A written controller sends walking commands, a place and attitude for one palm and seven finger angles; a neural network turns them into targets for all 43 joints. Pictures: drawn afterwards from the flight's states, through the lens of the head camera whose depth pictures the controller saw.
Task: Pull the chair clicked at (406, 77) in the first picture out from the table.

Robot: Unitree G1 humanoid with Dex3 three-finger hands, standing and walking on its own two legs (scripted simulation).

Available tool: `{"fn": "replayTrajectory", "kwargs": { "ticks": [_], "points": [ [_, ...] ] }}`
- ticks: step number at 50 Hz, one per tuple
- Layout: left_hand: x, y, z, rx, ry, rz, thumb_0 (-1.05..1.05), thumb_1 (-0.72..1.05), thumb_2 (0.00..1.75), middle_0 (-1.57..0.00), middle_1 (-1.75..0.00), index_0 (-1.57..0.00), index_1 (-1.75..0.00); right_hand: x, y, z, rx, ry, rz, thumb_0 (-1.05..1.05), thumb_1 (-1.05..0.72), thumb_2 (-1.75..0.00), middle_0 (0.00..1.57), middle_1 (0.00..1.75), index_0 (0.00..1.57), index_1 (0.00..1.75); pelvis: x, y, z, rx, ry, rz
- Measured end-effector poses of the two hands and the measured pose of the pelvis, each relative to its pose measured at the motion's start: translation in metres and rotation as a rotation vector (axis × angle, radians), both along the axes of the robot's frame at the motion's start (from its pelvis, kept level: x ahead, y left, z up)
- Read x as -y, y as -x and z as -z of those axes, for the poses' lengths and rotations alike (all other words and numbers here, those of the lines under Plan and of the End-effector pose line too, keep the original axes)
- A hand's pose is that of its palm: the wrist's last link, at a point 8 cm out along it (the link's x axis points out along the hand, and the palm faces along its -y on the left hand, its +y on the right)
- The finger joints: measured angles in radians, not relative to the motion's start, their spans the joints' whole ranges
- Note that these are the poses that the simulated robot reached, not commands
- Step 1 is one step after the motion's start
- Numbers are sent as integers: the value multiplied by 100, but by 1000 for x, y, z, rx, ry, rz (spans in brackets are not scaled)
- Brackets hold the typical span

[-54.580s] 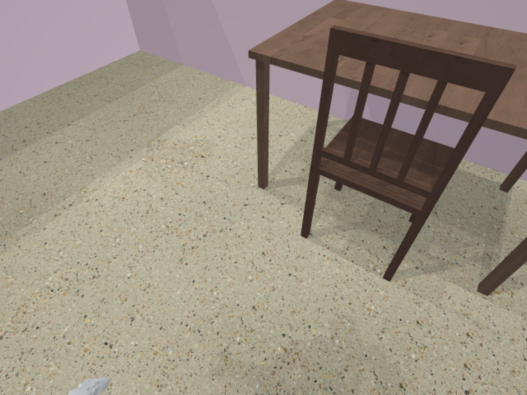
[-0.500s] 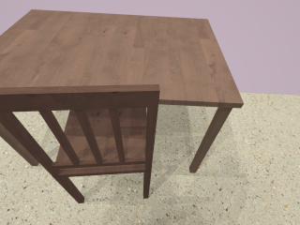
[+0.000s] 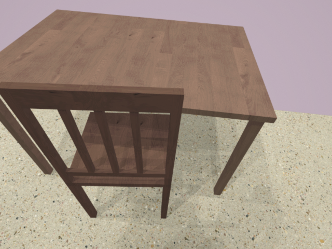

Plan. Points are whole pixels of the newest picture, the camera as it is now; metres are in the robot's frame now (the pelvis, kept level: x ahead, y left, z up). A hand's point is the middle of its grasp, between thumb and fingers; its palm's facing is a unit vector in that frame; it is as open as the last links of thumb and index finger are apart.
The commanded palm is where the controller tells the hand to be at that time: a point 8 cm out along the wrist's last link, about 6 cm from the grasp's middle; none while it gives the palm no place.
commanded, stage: come to a stop and stand still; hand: left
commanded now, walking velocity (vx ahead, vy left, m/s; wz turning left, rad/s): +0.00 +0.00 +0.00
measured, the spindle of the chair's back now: (108, 145) +0.43 +0.22 -0.06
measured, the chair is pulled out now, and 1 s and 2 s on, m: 0.04 0.04 0.04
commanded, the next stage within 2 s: look again from close up in 0.64 s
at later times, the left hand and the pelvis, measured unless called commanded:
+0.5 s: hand out of the picture +0.07 +0.24 -0.17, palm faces +0.00 -0.96 -0.26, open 7.4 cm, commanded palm none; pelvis +0.04 +0.05 +0.00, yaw -1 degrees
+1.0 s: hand out of the picture +0.03 +0.19 -0.17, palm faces -0.01 -0.98 -0.20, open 7.4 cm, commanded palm none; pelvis +0.02 +0.02 +0.00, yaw -1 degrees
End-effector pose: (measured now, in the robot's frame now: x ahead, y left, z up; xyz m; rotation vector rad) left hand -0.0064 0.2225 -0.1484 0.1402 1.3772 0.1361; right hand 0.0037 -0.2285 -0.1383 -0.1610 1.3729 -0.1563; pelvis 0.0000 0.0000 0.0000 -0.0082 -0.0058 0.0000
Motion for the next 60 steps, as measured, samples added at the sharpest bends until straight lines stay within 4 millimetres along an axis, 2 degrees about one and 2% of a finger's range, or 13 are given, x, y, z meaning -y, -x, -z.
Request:
{"fn": "replayTrajectory", "kwargs": {
  "ticks": [6,10,15,21,28,34,42,51,60],
  "points": [
    [-5,-4,1,-17,6,8,1,91,90,-20,-30,-20,-30,-22,11,1,-57,-22,7,1,-91,-90,19,30,20,30,-12,-6,0,-17,13,1],
    [-21,-13,1,-31,-8,28,1,91,90,-20,-30,-20,-30,-39,2,8,-26,-41,14,1,-91,-90,20,30,20,30,-26,-14,4,-21,13,-4],
    [-46,-38,-6,21,-58,14,1,91,90,-20,-30,-20,-30,-54,-13,16,3,-49,4,2,-93,-90,20,30,20,30,-41,-27,5,-7,10,-5],
    [-63,-64,-12,74,-90,22,0,91,90,-20,-30,-20,-30,-55,-30,16,40,-37,2,3,-94,-90,20,30,20,30,-48,-35,4,6,-3,8],
    [-61,-75,-13,86,-80,34,0,91,90,-20,-30,-19,-30,-47,-46,9,75,-18,0,2,-93,-90,20,30,20,30,-47,-37,2,9,-15,16],
    [-49,-70,-11,72,-60,32,0,91,90,-20,-30,-20,-30,-39,-55,4,90,-9,-5,1,-92,-90,20,30,20,30,-40,-36,0,13,-18,16],
    [-32,-51,-9,38,-36,26,0,91,90,-20,-30,-20,-30,-27,-55,0,88,-7,-8,1,-92,-90,20,30,20,30,-29,-31,-3,16,-17,15],
    [-19,-29,-9,-1,-25,20,0,91,90,-20,-30,-20,-30,-18,-43,-1,59,-9,-3,1,-92,-90,20,30,20,30,-18,-24,-5,15,-16,14],
    [-12,-19,-9,-7,-22,19,0,91,90,-20,-30,-20,-30,-15,-24,0,24,-16,6,1,-92,-90,20,30,20,30,-11,-18,-5,18,-15,13]
  ]
}}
